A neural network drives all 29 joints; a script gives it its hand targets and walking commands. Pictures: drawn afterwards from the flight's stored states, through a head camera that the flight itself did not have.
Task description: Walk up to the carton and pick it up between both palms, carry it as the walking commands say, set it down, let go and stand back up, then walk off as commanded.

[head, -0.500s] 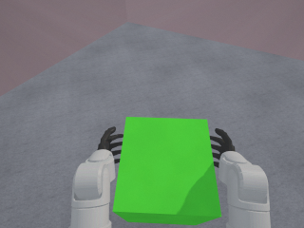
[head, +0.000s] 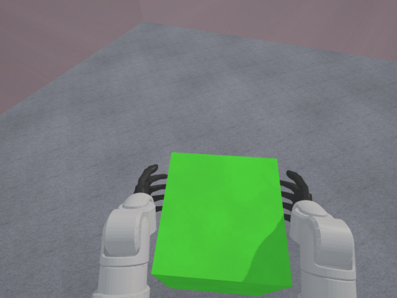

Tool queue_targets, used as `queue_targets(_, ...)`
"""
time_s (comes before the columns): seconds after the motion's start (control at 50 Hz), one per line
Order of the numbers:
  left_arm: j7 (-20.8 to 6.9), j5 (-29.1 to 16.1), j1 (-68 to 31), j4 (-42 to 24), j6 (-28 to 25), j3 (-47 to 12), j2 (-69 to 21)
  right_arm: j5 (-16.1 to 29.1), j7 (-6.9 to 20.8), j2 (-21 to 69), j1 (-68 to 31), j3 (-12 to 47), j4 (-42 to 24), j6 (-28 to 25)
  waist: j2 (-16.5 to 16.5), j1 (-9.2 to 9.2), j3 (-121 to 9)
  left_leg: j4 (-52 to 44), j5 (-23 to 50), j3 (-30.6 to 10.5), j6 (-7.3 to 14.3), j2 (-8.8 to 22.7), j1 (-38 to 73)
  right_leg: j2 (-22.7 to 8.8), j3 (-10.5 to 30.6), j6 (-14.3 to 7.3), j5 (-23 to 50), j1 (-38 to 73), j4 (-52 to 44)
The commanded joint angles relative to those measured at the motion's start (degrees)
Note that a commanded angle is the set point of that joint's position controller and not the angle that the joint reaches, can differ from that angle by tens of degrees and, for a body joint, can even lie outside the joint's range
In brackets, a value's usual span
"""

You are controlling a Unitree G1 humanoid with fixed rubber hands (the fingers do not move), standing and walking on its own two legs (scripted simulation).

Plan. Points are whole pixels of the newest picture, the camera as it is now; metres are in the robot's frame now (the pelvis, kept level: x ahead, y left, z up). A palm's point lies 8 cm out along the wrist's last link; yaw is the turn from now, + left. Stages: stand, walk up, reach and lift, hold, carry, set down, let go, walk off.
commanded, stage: carry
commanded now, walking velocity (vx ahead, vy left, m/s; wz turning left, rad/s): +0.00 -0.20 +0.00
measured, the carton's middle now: (218, 229) +0.28 -0.01 -0.02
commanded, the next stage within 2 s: none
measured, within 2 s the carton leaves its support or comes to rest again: neither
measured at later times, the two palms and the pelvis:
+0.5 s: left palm (218, 237) +0.22 -0.01 +0.09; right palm out of the picture +0.21 -0.29 +0.08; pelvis -0.07 -0.14 +0.00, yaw -1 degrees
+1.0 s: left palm (312, 289) +0.14 -0.13 +0.09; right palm out of the picture +0.15 -0.41 +0.09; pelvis -0.14 -0.28 +0.00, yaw -1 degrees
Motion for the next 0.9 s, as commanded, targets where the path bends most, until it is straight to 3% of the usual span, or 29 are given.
queue_targets(0.0,-15.48,-23.83,-24.20,-6.95,-1.47,-36.01,-58.75,29.22,17.86,58.35,-33.50,44.59,-7.88,-2.10,-10.98,2.03,-20.11,0.42,1.47,2.09,1.19,-2.63,0.12,-11.56,8.50,-8.77,21.90,16.59,-7.66)
queue_targets(0.06,-15.04,-23.84,-22.88,-7.45,-1.32,-36.49,-57.56,28.77,17.56,57.12,-31.71,43.87,-7.46,-1.71,-10.97,2.25,-21.06,-13.49,4.70,3.49,2.29,-4.75,7.92,-11.20,10.35,-9.18,17.34,15.24,-8.79)
queue_targets(0.1,-14.92,-23.60,-21.15,-6.30,-0.81,-37.02,-57.34,27.87,17.59,56.71,-29.43,43.14,-5.70,-1.40,-8.73,1.24,-21.86,-32.01,16.04,3.69,3.26,-3.40,18.69,-9.80,8.98,-7.06,16.01,12.41,-7.09)
queue_targets(0.12,-14.94,-23.48,-21.26,-5.66,-0.60,-37.36,-57.37,27.41,17.79,56.74,-28.75,42.70,-4.80,-1.31,-4.24,0.71,-20.93,-37.51,17.64,-4.75,4.33,2.98,27.43,-7.13,7.91,-4.01,12.01,4.06,-2.06)
queue_targets(0.14,-15.39,-24.17,-22.59,-6.84,-0.19,-38.18,-57.03,25.97,17.93,56.15,-26.27,41.27,-2.26,-1.90,12.97,0.10,-18.27,-39.64,31.04,-24.72,11.49,20.57,31.45,-0.54,1.60,0.97,-5.24,-10.80,6.78)
queue_targets(0.16,-15.67,-25.14,-25.97,-7.82,-0.20,-39.43,-57.33,25.81,18.02,56.97,-26.34,40.79,-2.35,-2.22,16.19,0.17,-17.73,-39.73,41.55,-27.25,16.45,25.20,29.65,-0.27,4.87,2.19,-17.01,-12.44,19.18)
queue_targets(0.18,-15.75,-25.78,-28.29,-7.84,-0.40,-40.49,-58.10,25.33,18.03,57.64,-26.24,40.41,-2.79,-2.36,9.61,0.22,-16.58,-37.96,44.11,-22.66,16.08,22.38,27.39,-0.75,8.84,2.23,-14.93,-11.66,25.81)
queue_targets(0.2,-16.02,-26.46,-28.95,-7.47,-0.50,-40.87,-58.76,24.86,17.92,58.18,-26.55,40.48,-2.99,-2.49,4.71,0.27,-15.49,-37.38,40.55,-16.64,14.31,19.59,25.55,-1.89,9.21,2.93,-11.93,-11.24,27.49)
queue_targets(0.24,-16.29,-27.71,-29.72,-8.50,-0.47,-41.04,-58.41,24.78,17.56,58.29,-28.38,40.49,-4.36,-2.74,7.12,0.91,-14.48,-35.19,41.05,-7.79,9.89,13.49,24.66,-2.16,6.56,3.93,-8.44,-9.98,21.41)
queue_targets(0.26,-16.23,-28.14,-29.75,-8.58,-0.19,-41.03,-58.16,24.40,17.31,57.67,-28.38,39.84,-4.71,-2.58,8.84,0.74,-14.89,-33.87,43.55,-5.44,9.10,11.77,24.59,-1.09,4.36,4.35,-8.35,-8.38,18.06)
queue_targets(0.34,-16.10,-27.56,-26.72,-6.41,0.93,-40.32,-56.98,22.50,16.56,55.74,-25.54,38.90,-3.72,-1.47,13.29,0.05,-18.00,-31.45,46.63,-5.14,7.73,12.15,24.93,1.65,-0.23,4.00,-8.97,-1.19,3.44)
queue_targets(0.38,-16.34,-26.80,-24.31,-4.65,1.20,-39.45,-56.48,21.86,16.44,55.45,-24.86,39.13,-2.93,-1.18,11.16,0.65,-19.40,-25.74,41.91,-2.36,4.69,9.57,21.63,2.71,-3.21,3.22,-2.24,7.89,-10.29)
queue_targets(0.4,-16.51,-26.43,-24.01,-4.04,1.29,-39.19,-56.23,21.81,16.45,55.07,-24.79,39.18,-2.75,-1.09,6.60,0.76,-20.24,-21.13,35.41,-0.83,2.38,8.26,16.14,-0.55,0.12,2.95,1.00,15.26,-14.98)
queue_targets(0.42,-16.76,-25.92,-23.90,-2.88,1.39,-38.66,-56.29,21.71,16.55,55.01,-24.94,39.43,-2.47,-0.97,-3.92,0.72,-19.75,-15.60,18.10,1.05,-0.71,4.33,5.40,-9.39,10.10,0.82,10.45,21.08,-16.26)
queue_targets(0.44,-16.80,-24.23,-20.79,-0.23,0.91,-36.99,-57.70,22.80,17.09,55.13,-27.84,40.11,-3.23,-0.43,-20.79,1.89,-18.96,-6.19,-4.80,4.59,-2.33,-1.68,-1.62,-18.47,19.74,-6.39,22.44,18.71,-13.83)
queue_targets(0.46,-16.86,-24.86,-24.30,-2.85,0.68,-37.51,-59.18,24.07,17.36,56.77,-30.74,40.88,-3.34,-0.71,-18.49,1.75,-18.72,3.28,-9.05,0.04,-0.65,-1.83,-1.67,-17.06,16.69,-9.33,28.37,17.63,-11.36)
queue_targets(0.5,-16.73,-24.88,-25.07,-3.88,0.21,-36.98,-59.78,26.81,18.01,58.47,-32.85,42.94,-4.49,-1.06,-11.89,2.08,-18.69,9.46,-3.05,-0.07,0.90,-2.45,-1.82,-14.18,10.91,-8.87,21.68,15.46,-10.52)
queue_targets(0.52,-16.46,-24.76,-25.57,-4.30,-0.08,-36.73,-60.04,27.91,18.07,58.78,-33.83,43.53,-5.35,-1.18,-10.97,1.99,-17.91,7.99,-0.07,0.27,1.06,-2.33,-2.08,-12.75,9.55,-8.59,18.83,15.53,-10.16)
queue_targets(0.56,-15.84,-24.57,-26.27,-5.85,-0.69,-36.25,-59.57,29.09,17.88,58.69,-34.75,44.21,-6.32,-1.31,-10.40,2.02,-17.92,1.02,2.29,1.67,0.83,-3.05,-0.08,-10.93,8.99,-8.38,14.66,16.40,-10.16)
queue_targets(0.62,-15.39,-24.12,-24.89,-6.09,-0.63,-36.09,-58.15,28.80,17.58,57.74,-33.25,43.49,-5.55,-0.85,-10.99,2.40,-19.42,-11.07,2.63,2.83,1.96,-4.75,6.60,-11.50,11.59,-9.39,12.44,16.57,-11.69)
queue_targets(0.66,-15.21,-23.88,-23.64,-5.40,-0.23,-36.42,-57.97,28.11,17.62,57.42,-30.96,42.73,-3.80,-0.56,-9.29,1.57,-20.64,-26.03,9.03,3.84,3.19,-5.10,14.62,-10.97,11.05,-8.36,13.80,15.84,-10.72)
queue_targets(0.68,-15.17,-23.64,-22.73,-4.56,-0.01,-36.59,-58.00,27.70,17.77,57.44,-30.18,42.34,-2.72,-0.50,-7.50,1.12,-20.86,-35.68,16.20,2.26,3.69,-2.48,21.90,-9.99,9.84,-6.14,12.75,12.41,-9.60)
queue_targets(0.7,-15.18,-23.45,-22.85,-4.02,0.09,-36.90,-58.15,27.38,18.08,57.74,-29.39,41.87,-1.95,-0.50,-1.75,0.56,-19.66,-39.71,16.11,-8.43,5.17,5.54,30.82,-7.03,8.54,-2.68,8.87,2.38,-3.54)
queue_targets(0.72,-15.70,-24.83,-25.82,-6.41,0.46,-38.43,-57.85,25.88,18.25,57.35,-26.87,39.90,0.83,-1.47,16.36,-0.16,-15.87,-41.32,27.64,-26.50,12.75,22.35,30.34,-0.39,1.36,1.78,-9.07,-11.10,5.84)
queue_targets(0.74,-15.81,-25.56,-28.74,-7.31,0.27,-39.88,-58.65,26.27,18.31,58.54,-28.07,40.14,-1.24,-1.69,14.66,0.07,-14.85,-40.67,38.26,-26.58,16.37,24.83,28.82,-0.57,5.73,2.82,-15.38,-12.32,18.33)
queue_targets(0.76,-15.87,-26.00,-30.24,-6.97,0.07,-40.41,-59.16,25.82,18.23,59.15,-27.87,39.96,-1.56,-1.75,7.69,0.03,-14.59,-38.43,41.74,-20.96,15.64,21.89,26.89,-0.69,9.21,2.91,-13.47,-11.18,24.35)
queue_targets(0.78,-16.07,-26.73,-30.74,-6.53,-0.08,-40.60,-59.66,25.52,18.09,59.54,-28.30,40.05,-1.88,-1.91,3.38,0.25,-14.26,-37.42,39.96,-14.82,13.50,18.62,25.57,-1.62,9.48,3.50,-10.57,-10.15,25.76)
queue_targets(0.82,-16.29,-27.73,-31.16,-7.37,-0.09,-40.51,-59.09,25.16,17.65,59.24,-29.44,39.77,-2.92,-2.12,6.91,0.90,-13.94,-34.22,43.53,-6.40,9.59,12.73,25.27,-1.49,6.06,4.50,-8.03,-8.86,20.06)
queue_targets(0.88,-16.03,-28.37,-30.49,-7.13,0.64,-40.74,-58.56,23.87,16.94,57.34,-28.80,38.64,-3.82,-1.60,11.74,0.24,-16.39,-32.17,49.14,-4.71,8.46,11.71,24.89,0.65,1.43,4.80,-9.96,-3.82,11.44)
